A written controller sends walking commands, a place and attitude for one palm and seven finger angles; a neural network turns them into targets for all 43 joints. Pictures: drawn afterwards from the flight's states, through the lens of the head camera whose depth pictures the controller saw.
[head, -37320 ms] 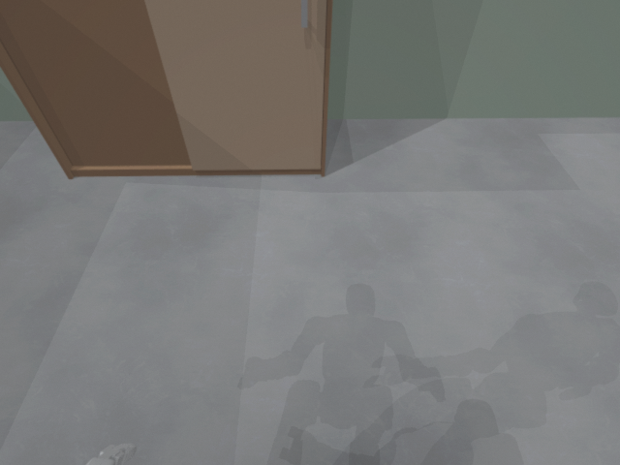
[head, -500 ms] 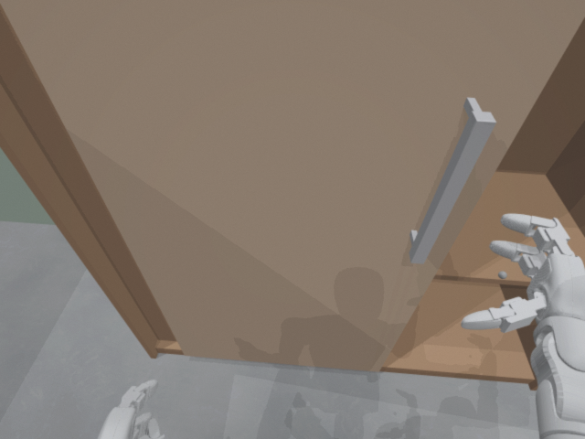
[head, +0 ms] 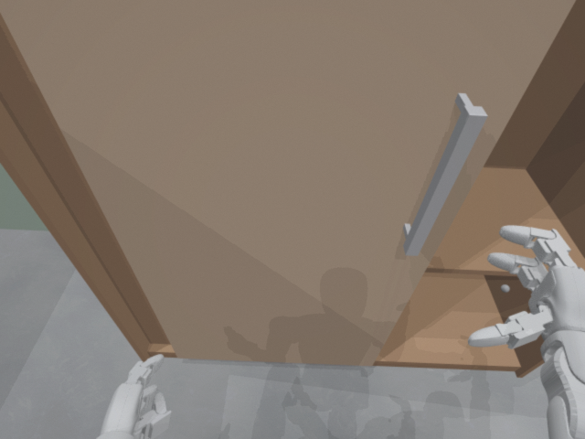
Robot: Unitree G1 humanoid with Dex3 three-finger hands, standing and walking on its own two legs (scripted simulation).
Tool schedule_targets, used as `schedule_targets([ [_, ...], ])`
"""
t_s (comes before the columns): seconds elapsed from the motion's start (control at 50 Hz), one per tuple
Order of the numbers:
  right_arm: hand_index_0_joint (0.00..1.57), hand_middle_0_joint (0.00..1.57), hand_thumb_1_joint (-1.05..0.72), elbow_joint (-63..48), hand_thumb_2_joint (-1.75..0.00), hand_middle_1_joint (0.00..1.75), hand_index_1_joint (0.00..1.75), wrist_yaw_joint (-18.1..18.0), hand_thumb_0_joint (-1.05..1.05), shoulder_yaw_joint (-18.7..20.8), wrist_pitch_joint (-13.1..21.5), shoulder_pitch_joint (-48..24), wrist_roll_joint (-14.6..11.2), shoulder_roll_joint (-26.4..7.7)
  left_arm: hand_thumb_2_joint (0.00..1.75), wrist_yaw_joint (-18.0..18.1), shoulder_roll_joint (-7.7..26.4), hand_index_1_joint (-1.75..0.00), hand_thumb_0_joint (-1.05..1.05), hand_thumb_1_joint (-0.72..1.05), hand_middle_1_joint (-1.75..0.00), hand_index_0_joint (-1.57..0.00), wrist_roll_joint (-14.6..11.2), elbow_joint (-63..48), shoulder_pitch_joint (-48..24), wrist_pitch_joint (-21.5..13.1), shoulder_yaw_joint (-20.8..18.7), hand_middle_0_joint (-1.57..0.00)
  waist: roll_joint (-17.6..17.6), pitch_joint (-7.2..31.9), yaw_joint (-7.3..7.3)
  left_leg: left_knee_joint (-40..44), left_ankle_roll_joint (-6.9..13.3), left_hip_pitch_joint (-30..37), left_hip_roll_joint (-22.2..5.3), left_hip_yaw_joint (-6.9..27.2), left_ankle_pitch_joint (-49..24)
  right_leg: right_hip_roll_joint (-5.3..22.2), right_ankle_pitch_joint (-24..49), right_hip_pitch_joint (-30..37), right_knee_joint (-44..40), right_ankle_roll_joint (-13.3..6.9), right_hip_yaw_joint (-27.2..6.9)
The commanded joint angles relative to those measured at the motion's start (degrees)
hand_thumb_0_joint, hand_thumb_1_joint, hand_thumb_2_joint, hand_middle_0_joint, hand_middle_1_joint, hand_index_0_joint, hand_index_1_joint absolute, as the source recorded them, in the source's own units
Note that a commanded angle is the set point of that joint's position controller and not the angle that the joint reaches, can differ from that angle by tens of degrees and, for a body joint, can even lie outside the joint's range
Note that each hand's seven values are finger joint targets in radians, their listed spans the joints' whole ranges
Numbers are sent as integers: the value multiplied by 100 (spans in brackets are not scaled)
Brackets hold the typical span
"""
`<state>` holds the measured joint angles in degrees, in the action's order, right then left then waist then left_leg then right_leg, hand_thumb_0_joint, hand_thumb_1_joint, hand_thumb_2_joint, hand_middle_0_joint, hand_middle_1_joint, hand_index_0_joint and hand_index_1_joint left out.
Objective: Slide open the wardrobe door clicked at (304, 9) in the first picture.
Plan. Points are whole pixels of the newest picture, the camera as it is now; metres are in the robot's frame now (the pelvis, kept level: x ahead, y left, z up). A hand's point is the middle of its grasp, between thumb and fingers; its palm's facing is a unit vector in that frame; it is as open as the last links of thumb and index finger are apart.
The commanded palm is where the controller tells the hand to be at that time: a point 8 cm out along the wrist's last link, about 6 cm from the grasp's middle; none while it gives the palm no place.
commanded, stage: draw the hand back to the body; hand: right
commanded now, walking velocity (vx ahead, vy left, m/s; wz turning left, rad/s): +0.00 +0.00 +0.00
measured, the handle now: (433, 185) +0.46 -0.20 +0.12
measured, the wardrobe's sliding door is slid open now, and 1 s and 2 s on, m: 0.51 0.51 0.51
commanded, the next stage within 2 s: step back with the hand held close in 1.68 s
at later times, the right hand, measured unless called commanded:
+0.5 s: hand (536, 313) +0.25 -0.26 +0.12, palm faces +0.13 +0.99 -0.01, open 14.7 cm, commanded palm +0.21 -0.30 +0.14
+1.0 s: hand (581, 327) +0.21 -0.28 +0.15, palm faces +0.46 +0.84 -0.30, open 11.8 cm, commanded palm +0.16 -0.31 +0.17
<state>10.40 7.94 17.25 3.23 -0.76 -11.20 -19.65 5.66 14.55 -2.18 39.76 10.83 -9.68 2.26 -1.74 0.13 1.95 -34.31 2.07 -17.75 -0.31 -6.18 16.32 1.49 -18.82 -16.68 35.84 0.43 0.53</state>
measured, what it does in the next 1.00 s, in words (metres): stands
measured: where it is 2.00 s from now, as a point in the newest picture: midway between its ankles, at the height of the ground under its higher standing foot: outside the picture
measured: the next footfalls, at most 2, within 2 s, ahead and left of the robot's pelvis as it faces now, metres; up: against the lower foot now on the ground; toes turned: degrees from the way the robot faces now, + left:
none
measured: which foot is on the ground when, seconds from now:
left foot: down 0.00-1.00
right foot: down 0.00-1.00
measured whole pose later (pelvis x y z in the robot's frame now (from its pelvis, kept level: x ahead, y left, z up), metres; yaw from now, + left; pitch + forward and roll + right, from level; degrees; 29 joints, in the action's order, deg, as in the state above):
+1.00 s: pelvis +0.00 -0.02 +0.02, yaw +1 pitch -7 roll +1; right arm -17.0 -8.5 15.4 2.6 20.4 -3.7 -17.2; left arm 4.9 12.8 0.7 41.5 10.8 -10.3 2.5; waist -2.5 -3.0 4.2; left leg -22.3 0.6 -4.7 -0.8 -4.7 11.0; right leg 0.2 -14.1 -3.4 24.1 -1.0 1.9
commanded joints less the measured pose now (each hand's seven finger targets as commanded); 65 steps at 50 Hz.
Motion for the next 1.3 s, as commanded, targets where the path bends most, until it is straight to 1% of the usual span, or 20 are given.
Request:
schedule_targets([
  [0.0, 25, 25, 55, -1133, -20, 115, 115, 105, 0, 611, 385, -1196, -173, -1330, 90, 62, 749, -30, 0, 90, -30, -20, -8, -858, -499, -379, -316, -20, 48, 1125, 15, 515, -108, 692, -67, 651, -797, -162, 867, -127, -478, -130, -83],
  [0.08, 25, 25, 55, -1128, -20, 115, 115, 66, 0, 746, 464, -1360, -178, -1463, 90, 49, 760, -30, 0, 90, -30, -20, -5, -833, -471, -400, -333, -20, 92, 1152, -4, 469, -125, 687, -92, 704, -808, -158, 866, -230, -427, -124, -80],
  [0.1, 25, 25, 55, -1063, -20, 115, 115, 756, 0, 526, 425, -1514, -973, -1014, 90, 101, 871, -30, 0, 90, -30, -20, -105, -862, -522, -468, -284, -20, 287, 1340, -158, 597, -112, 1055, -124, 837, -964, -187, 889, -71, -457, -137, -106],
  [0.12, 25, 25, 55, -1166, -20, 115, 115, 1106, 0, 821, 432, -1624, -1119, -1499, 90, 158, 866, -30, 0, 90, -30, -20, -143, -887, -556, -521, -298, -20, 218, 1407, -63, 596, -146, 1192, -174, 960, -1128, -166, 934, -61, -405, -145, -113],
  [0.16, 25, 25, 55, -1357, -20, 115, 115, 1387, 0, 1171, 391, -1387, -1178, -1922, 90, 194, 861, -30, 0, 90, -30, -20, -123, -988, -569, -571, -290, -20, -126, 1619, 94, 471, -129, 1389, -189, 984, -1449, -175, 1161, -5, -370, -165, -110],
  [0.22, 25, 25, 55, -1428, -20, 115, 115, 1199, 0, 1121, 294, -705, -944, -1720, 90, 127, 763, -30, 0, 90, -30, -20, -100, -1093, -492, -622, -258, -20, -391, 1196, 161, 402, -70, 1060, -65, 665, -1504, -163, 1357, 63, -531, -137, -118],
  [0.28, 25, 25, 55, -1471, -20, 115, 115, 1012, 0, 1014, 54, -172, -1042, -1308, 90, 58, 768, -30, 0, 90, -30, -20, -138, -1200, -532, -667, -267, -20, -39, 784, 176, 473, -82, 889, -34, 564, -1374, -132, 1300, -19, -598, -111, -125],
  [0.34, 25, 25, 55, -1755, -20, 115, 115, 1003, 0, 1009, -205, -68, -1148, -1230, 90, 52, 832, -30, 0, 90, -30, -20, -163, -1253, -546, -679, -286, -20, 209, 723, 156, 584, -114, 833, -28, 579, -1089, -109, 1105, -6, -632, -114, -131],
  [0.46, 25, 25, 55, -2825, -20, 115, 115, 809, 0, 505, -176, -888, -865, -1077, 90, 150, 796, -30, 0, 90, -30, -20, -150, -1202, -644, -798, -207, -20, -365, 571, -39, 764, -70, 622, 109, 439, -507, -75, 821, 429, -839, -128, -216],
  [0.58, 24, 24, 37, -2987, -29, 104, 104, 736, 0, 699, -176, -390, -808, -1216, 90, 191, 749, -30, 0, 90, -30, -20, -89, -1080, -717, -859, -124, -20, -332, 761, 126, 828, -35, 957, 111, 315, -655, -84, 989, 578, -1079, -69, -302],
  [0.6, 24, 24, 33, -3494, -31, 102, 102, -323, 0, 1025, 51, -288, -40, -1734, 90, 156, 626, -30, 0, 90, -30, -20, 155, -1083, -826, -854, -175, -20, -303, 323, 294, 1140, -13, 1066, 4, 484, -516, -79, 820, 358, -1206, -81, -209],
  [0.62, 24, 24, 30, -3042, -32, 100, 100, -739, 0, 724, 53, 372, 73, -1051, 90, 111, 589, -30, 0, 90, -30, -20, 218, -956, -773, -815, -159, -20, -200, 88, 182, 1205, -14, 1025, -26, 404, -344, -84, 604, 265, -1298, -35, -185],
  [0.64, 24, 24, 26, -2922, -34, 98, 98, -896, 0, 462, 36, 781, 126, -681, 90, 62, 567, -30, 0, 90, -30, -20, 211, -970, -768, -753, -143, -20, -17, -131, 155, 1211, -22, 969, -15, 360, -264, -61, 501, 192, -1388, -14, -214],
  [0.66, 24, 24, 22, -3066, -36, 96, 96, -1027, 0, 429, 60, 923, 226, -675, 90, 33, 590, -30, 0, 90, -30, -20, 205, -954, -774, -683, -193, -20, 85, 11, 190, 1265, -4, 1125, -10, 406, -373, -36, 624, 302, -1412, -52, -168],
  [0.72, 24, 24, 12, -3678, -41, 89, 89, -1318, 0, 355, 198, 875, 456, -761, 90, -28, 562, -30, 0, 90, -30, -20, 225, -964, -793, -557, -207, -20, -469, 247, 161, 1321, -10, 1325, -18, 453, -447, -10, 675, 567, -1557, -53, -92],
  [0.78, 23, 23, 1, -4031, -46, 83, 83, -1515, 0, 329, 284, 877, 621, -826, 90, -33, 581, -30, 0, 90, -30, -20, 256, -952, -820, -534, -236, -20, -385, 443, 145, 1367, -10, 1502, 23, 436, -587, 19, 888, 763, -1659, -68, -104],
  [0.86, 23, 23, -14, -4142, -53, 75, 75, -1677, 0, 321, 335, 862, 744, -868, 90, 4, 586, -30, 0, 90, -30, -20, 272, -868, -893, -503, -257, -20, -145, 317, 121, 1474, -22, 1545, 54, 409, -598, 4, 974, 882, -1745, -92, -104],
  [1.1, 21, 21, -57, -4201, -74, 49, 49, -1645, 0, 644, 400, 2037, 722, -879, 90, -82, 498, -30, 0, 90, -30, -20, 287, -879, -919, -281, -333, -20, -79, 92, 251, 1553, -55, 1783, 36, 432, -1158, 2, 1611, 926, -1742, -89, 22],
  [1.18, 21, 21, -72, -4476, -81, 41, 41, -1628, 0, 743, 460, 2171, 734, -955, 90, -94, 481, -30, 0, 90, -30, -20, 289, -914, -902, -266, -364, -20, -318, 120, 248, 1565, -58, 1767, 17, 498, -1377, -14, 1764, 1012, -1649, -111, 99],
  [1.28, 20, 20, -90, -4673, -90, 30, 30, -1614, 0, 809, 523, 2276, 721, -988, 90, -83, 458, -30, 0, 90, -30, -20, 279, -937, -901, -266, -387, -20, -110, 105, 227, 1621, -89, 1679, 20, 527, -1339, -13, 1667, 1080, -1593, -145, 140],
])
